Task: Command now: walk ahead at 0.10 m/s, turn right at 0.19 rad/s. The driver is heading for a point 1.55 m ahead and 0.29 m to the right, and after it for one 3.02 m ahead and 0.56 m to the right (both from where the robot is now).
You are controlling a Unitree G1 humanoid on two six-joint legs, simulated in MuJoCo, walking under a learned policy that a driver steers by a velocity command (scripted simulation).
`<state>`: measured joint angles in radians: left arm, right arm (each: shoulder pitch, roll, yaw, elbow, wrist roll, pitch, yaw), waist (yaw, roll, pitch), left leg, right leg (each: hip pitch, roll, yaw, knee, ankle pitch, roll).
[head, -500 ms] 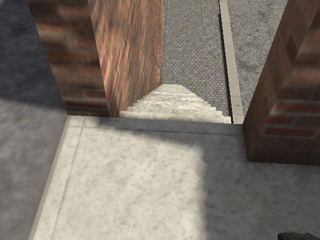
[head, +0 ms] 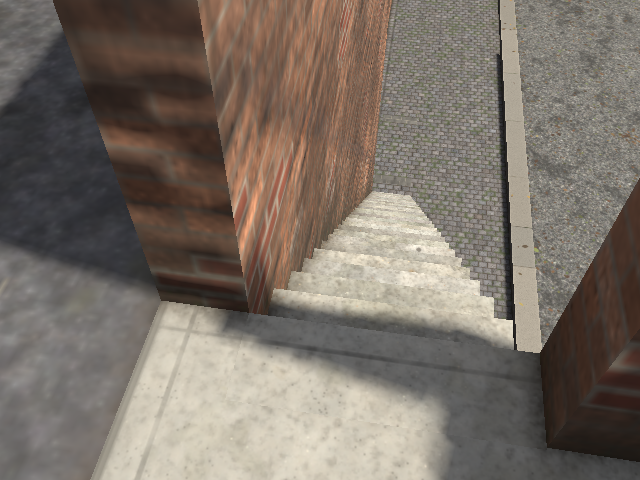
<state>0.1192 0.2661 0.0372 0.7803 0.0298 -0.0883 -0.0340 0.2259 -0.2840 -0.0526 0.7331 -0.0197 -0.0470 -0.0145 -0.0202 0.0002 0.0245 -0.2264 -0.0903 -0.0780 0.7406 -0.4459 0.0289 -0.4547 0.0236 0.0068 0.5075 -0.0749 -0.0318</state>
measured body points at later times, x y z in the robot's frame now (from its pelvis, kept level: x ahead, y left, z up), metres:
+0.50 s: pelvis +0.02 +0.04 +0.02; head +0.05 +0.06 +0.47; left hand +0.24 +0.30 -0.09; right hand +0.06 -0.26 -0.07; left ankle +0.05 +0.14 -0.73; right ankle +0.00 -0.11 -0.63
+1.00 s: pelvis +0.00 +0.01 +0.01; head +0.01 +0.01 +0.46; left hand +0.26 +0.17 -0.09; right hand +0.00 -0.28 -0.11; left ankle +0.06 +0.14 -0.73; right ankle -0.04 -0.10 -0.73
